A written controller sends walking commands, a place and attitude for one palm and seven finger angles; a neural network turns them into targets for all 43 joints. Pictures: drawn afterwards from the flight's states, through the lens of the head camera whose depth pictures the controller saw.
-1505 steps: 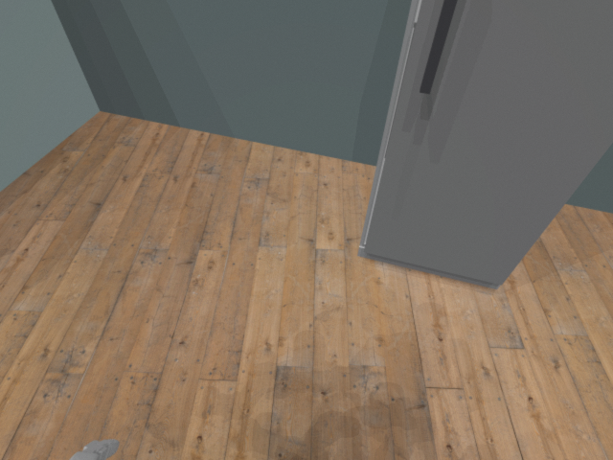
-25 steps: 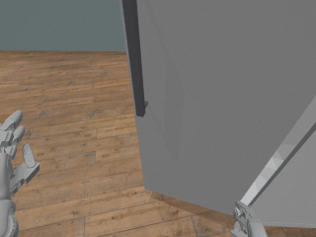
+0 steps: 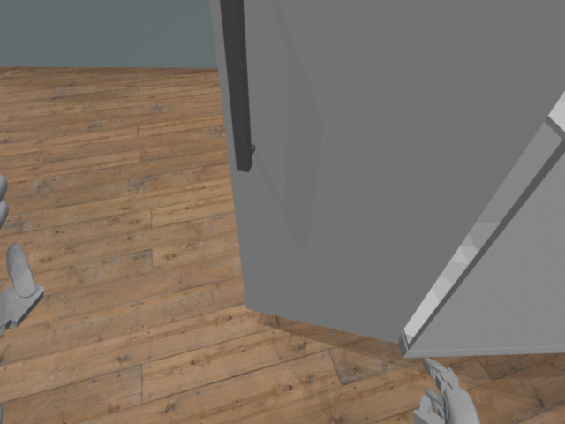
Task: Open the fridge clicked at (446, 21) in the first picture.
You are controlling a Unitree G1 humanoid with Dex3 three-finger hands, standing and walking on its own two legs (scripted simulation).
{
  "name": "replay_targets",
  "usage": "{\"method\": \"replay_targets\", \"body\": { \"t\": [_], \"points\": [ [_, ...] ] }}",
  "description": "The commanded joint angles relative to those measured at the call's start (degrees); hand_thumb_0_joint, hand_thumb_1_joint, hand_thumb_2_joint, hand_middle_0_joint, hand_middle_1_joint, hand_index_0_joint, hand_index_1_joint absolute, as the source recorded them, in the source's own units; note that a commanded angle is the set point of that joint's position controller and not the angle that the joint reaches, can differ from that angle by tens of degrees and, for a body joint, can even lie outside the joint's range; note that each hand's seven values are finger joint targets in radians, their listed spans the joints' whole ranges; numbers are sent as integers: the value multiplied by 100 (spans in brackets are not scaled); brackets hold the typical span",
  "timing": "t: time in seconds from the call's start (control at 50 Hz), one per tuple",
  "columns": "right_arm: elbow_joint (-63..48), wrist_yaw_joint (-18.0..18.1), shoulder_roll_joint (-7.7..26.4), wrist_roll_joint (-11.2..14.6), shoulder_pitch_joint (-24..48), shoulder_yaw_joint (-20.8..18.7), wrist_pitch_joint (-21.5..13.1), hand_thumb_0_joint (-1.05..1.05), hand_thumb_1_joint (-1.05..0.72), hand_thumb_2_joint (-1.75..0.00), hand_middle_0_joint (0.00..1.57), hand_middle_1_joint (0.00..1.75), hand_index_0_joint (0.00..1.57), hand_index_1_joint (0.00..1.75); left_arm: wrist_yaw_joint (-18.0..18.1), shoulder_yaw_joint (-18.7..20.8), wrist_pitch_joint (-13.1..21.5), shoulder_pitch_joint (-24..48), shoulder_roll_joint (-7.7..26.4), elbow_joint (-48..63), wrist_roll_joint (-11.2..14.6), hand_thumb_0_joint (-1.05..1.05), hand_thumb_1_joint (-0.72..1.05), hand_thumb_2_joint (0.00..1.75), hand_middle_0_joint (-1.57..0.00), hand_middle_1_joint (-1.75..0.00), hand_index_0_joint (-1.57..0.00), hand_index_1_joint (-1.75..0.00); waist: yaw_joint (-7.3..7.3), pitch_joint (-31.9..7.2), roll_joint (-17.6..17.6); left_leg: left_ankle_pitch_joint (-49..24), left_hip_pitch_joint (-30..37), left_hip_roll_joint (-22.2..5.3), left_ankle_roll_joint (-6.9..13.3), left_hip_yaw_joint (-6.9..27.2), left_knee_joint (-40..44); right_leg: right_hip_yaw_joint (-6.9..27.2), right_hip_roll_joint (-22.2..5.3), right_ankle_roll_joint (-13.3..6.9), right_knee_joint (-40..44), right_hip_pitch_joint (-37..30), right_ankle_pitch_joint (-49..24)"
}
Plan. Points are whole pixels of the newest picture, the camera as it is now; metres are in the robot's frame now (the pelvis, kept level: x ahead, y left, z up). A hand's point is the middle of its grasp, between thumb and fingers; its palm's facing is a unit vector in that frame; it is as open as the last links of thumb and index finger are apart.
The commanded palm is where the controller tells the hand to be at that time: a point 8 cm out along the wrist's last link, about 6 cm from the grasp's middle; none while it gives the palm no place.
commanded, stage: step back with the hand held close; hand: left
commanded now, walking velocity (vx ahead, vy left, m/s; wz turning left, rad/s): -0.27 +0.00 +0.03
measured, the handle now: (241, 61) +0.57 +0.11 +0.25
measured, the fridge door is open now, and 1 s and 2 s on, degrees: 75 75 75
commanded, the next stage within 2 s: stop stepping back and stand still in 0.68 s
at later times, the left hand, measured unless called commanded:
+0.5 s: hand out of the picture +0.10 +0.28 +0.18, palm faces +0.58 -0.71 -0.40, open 7.4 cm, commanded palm +0.04 +0.31 +0.19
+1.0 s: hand out of the picture -0.07 +0.29 +0.18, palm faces +0.63 -0.71 -0.32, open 7.4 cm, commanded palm -0.13 +0.31 +0.19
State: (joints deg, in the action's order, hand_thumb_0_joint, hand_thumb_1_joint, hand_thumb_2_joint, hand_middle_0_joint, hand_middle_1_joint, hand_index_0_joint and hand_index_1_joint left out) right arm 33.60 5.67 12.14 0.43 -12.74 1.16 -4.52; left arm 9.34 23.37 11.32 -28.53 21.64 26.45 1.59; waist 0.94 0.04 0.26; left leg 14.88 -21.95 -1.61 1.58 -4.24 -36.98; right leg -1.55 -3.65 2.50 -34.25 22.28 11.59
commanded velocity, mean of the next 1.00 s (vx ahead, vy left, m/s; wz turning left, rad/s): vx -0.20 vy -0.02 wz -0.07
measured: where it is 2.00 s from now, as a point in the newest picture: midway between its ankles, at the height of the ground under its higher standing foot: outside the picture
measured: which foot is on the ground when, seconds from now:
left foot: down 0.00-0.68, up 0.70-0.82, down 0.84-1.00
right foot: down 0.00-0.84, up 0.86-1.00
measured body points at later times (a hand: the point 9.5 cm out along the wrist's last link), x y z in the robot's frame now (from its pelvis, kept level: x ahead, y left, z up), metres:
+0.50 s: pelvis -0.07 -0.01 -0.02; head -0.07 +0.01 +0.43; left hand +0.07 +0.31 +0.20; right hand +0.11 -0.23 -0.09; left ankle +0.05 +0.11 -0.72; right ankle +0.07 -0.14 -0.72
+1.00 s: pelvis -0.23 -0.01 -0.01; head -0.25 +0.01 +0.44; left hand -0.11 +0.33 +0.20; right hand -0.02 -0.21 -0.07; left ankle -0.14 +0.12 -0.72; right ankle -0.19 -0.13 -0.63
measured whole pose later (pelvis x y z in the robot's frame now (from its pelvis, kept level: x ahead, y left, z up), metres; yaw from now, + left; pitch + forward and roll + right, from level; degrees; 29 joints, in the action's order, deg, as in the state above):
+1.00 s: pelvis -0.23 -0.01 -0.01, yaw +8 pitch -4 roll -2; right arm 36.3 3.2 9.8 0.7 -12.1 0.2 -8.5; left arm 8.6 25.4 11.3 -24.7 21.3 26.9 3.0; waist 0.6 0.5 -0.6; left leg 12.4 -24.0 -6.5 1.6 -5.9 -39.6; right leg 0.6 3.4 2.8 -75.4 33.5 24.1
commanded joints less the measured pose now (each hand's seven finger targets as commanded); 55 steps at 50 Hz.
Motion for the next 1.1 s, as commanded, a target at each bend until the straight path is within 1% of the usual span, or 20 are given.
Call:
{"method": "replay_targets", "body": {
  "t": [0.0,0.2,0.42,0.6,0.64,0.66,0.68,0.72,0.76,0.78,0.8,0.82,0.84,0.88,0.9,0.96,1.02,1.04,1.06,1.08],
  "points": [
    [-814,81,761,-53,511,-293,-372,0,-90,-90,20,30,20,30,192,654,505,456,1079,1151,-87,0,90,90,-20,-30,-20,-30,-77,-323,-9,1742,-821,-386,142,614,984,830,-345,-409,819,-474,966],
    [-868,83,844,-35,474,-332,-578,0,-90,-90,20,30,20,30,243,786,760,375,1009,1065,-205,0,90,90,-20,-30,-20,-30,-35,-399,625,2442,-1830,-682,326,1049,1618,376,166,-252,-124,-1423,532],
    [-666,23,783,-118,427,-377,-705,0,-90,-90,20,30,20,30,157,845,913,767,1017,1320,-189,0,90,90,-20,-30,-20,-30,-88,-336,90,2457,-1629,-472,258,806,850,1199,-55,-431,-16,-531,542],
    [-687,8,734,-66,653,-510,-790,0,-90,-90,20,30,20,30,96,1228,911,508,1181,1497,-58,0,90,90,-20,-30,-20,-30,12,-702,921,2704,-2180,-1275,486,979,1323,622,452,-378,-1705,-891,1056],
    [-700,-26,593,-22,729,-515,-753,0,-90,-90,20,30,20,30,72,1308,823,410,1354,1552,29,0,90,90,-20,-30,-20,-30,50,-448,-311,2736,-1595,-439,-25,115,-471,2111,-263,-854,132,538,2484],
    [-532,-87,515,-39,668,-531,-692,0,-90,-90,20,30,20,30,111,1283,738,540,1488,1672,49,0,90,90,-20,-30,-20,-30,57,-431,-1242,2075,-327,190,-392,-43,-2694,3905,-1393,-1356,2071,2261,3703],
    [-250,-163,500,-210,654,-521,-539,0,-90,-90,20,30,20,30,155,1283,548,702,1594,1635,80,0,90,90,-20,-30,-20,-30,31,-284,-1601,1638,32,226,-505,273,-4296,4560,-1909,-1653,3000,2842,3717],
    [-287,-199,358,-253,484,-304,-403,0,-90,-90,20,30,20,30,120,1025,354,988,1318,1631,50,0,90,90,-20,-30,-20,-30,-125,-254,-1826,1338,311,103,-444,343,-3570,2834,-1073,-1109,2448,2249,2554],
    [-359,-143,529,-121,521,-371,-418,0,-90,-90,20,30,20,30,47,864,373,1285,1257,1675,50,0,90,90,-20,-30,-20,-30,-49,-284,-1821,2057,636,182,-263,159,-1617,2447,-803,-784,2069,1642,1952],
    [-332,-61,603,-120,450,-384,-457,0,-90,-90,20,30,20,30,26,736,380,1533,1180,1593,28,0,90,90,-20,-30,-20,-30,-103,-289,-1321,1963,838,271,-124,18,-446,2237,-702,-612,1744,1384,1893],
    [-324,4,836,-164,340,-402,-470,0,-90,-90,20,30,20,30,-1,796,421,1552,1170,1323,61,0,90,90,-20,-30,-20,-30,-172,-289,-262,2421,629,-23,180,382,697,1884,-245,-356,934,1225,2062],
    [-388,66,1011,-149,315,-407,-526,0,-90,-90,20,30,20,30,22,744,513,1580,961,1295,58,0,90,90,-20,-30,-20,-30,-238,-357,1480,2847,328,-1230,761,1572,1756,965,504,-65,-1299,1268,1595],
    [-608,124,960,-117,525,-495,-601,0,-90,-90,20,30,20,30,64,816,538,1556,1053,1485,-25,0,90,90,-20,-30,-20,-30,-201,-886,2048,1853,-214,-2094,964,1687,2130,90,991,193,-3967,811,1570],
    [-621,-83,899,41,528,-625,-691,0,-90,-90,20,30,20,30,-107,675,597,1168,1060,1390,30,0,90,90,-20,-30,-20,-30,-153,-639,1174,2497,-863,-2201,824,1767,2239,655,865,128,-5589,1062,1277],
    [-640,-182,883,70,693,-594,-741,0,-90,-90,20,30,20,30,-99,533,499,703,810,1183,86,0,90,90,-20,-30,-20,-30,-109,-147,910,2424,-763,-2016,807,1495,2157,559,670,103,-5356,1464,1288],
    [-595,-240,754,18,865,-402,-672,0,-90,-90,20,30,20,30,44,383,317,651,804,1541,142,0,90,90,-20,-30,-20,-30,9,-185,810,2550,-628,-1734,442,1089,2511,-63,528,-100,-3292,521,1531],
    [-707,-152,709,-111,811,-334,-509,0,-90,-90,20,30,20,30,166,437,154,765,1059,1787,108,0,90,90,-20,-30,-20,-30,-24,-669,1812,2819,-558,-1358,-147,485,2731,-760,832,-458,-761,-1310,2240],
    [-722,-115,702,-118,743,-361,-411,0,-90,-90,20,30,20,30,204,457,51,773,1109,1687,82,0,90,90,-20,-30,-20,-30,-27,-721,1491,2988,-690,-993,-354,130,1966,-698,788,-655,204,-1810,2230],
    [-710,-103,588,-84,707,-389,-311,0,-90,-90,20,30,20,30,220,590,-9,733,1314,1620,52,0,90,90,-20,-30,-20,-30,29,-648,-16,2362,-977,-380,-430,-366,-198,852,-46,-1141,1440,-1729,2457],
    [-708,-121,559,-40,646,-376,-289,0,-90,-90,20,30,20,30,244,734,-18,688,1552,1536,41,0,90,90,-20,-30,-20,-30,31,-258,-1654,1370,-1685,13,-302,-85,-2177,3436,-1618,-1820,2729,-1070,2696]
  ]
}}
